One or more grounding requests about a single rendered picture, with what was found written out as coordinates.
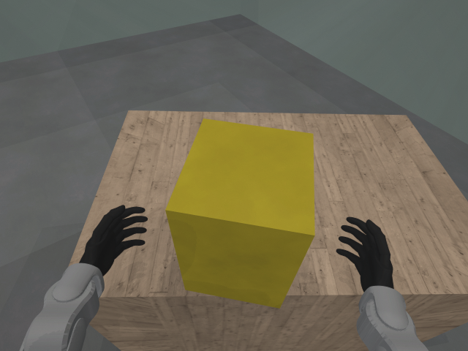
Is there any right robot forearm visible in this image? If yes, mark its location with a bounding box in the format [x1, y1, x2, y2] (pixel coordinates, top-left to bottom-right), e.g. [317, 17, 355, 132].
[356, 286, 429, 351]

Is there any robot right hand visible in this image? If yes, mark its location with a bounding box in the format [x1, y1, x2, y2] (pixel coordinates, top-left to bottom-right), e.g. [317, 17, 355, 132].
[336, 217, 394, 292]

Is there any carton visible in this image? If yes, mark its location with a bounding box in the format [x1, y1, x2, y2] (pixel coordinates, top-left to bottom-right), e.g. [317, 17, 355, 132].
[165, 118, 315, 309]

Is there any robot left hand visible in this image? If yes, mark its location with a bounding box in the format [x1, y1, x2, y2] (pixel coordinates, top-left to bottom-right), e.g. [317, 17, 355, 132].
[79, 205, 148, 276]

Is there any left robot forearm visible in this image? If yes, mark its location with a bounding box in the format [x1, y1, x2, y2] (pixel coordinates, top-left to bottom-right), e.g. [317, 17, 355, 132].
[19, 263, 105, 351]

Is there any pedestal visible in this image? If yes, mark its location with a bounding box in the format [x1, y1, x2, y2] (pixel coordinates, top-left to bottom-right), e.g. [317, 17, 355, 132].
[68, 110, 468, 351]

